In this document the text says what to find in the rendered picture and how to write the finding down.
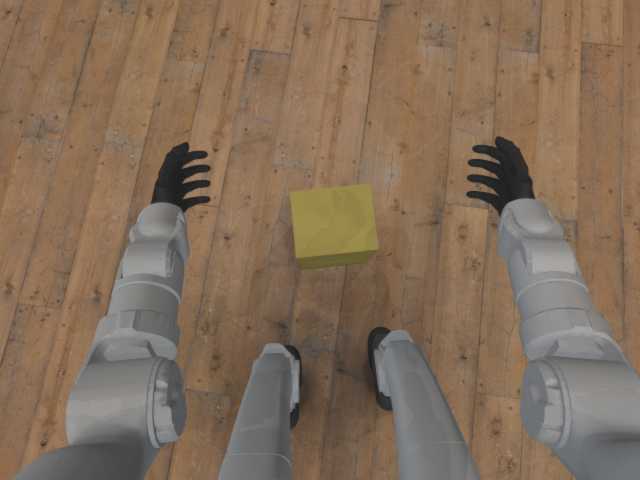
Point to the robot right upper arm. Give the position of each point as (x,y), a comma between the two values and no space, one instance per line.
(588,412)

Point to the carton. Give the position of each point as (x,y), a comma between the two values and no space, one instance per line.
(334,226)

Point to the robot left hand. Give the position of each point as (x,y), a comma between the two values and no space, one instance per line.
(169,187)

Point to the robot left upper arm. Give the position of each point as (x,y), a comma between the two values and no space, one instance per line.
(122,413)

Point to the robot left thigh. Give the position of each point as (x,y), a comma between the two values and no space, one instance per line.
(260,445)

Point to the robot right hand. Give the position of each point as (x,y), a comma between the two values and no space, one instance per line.
(514,183)

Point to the robot left forearm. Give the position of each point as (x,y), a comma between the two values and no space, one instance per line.
(142,318)

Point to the robot right forearm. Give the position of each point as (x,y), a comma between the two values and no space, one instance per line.
(556,311)

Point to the robot right shin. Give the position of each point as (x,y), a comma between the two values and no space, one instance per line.
(397,335)

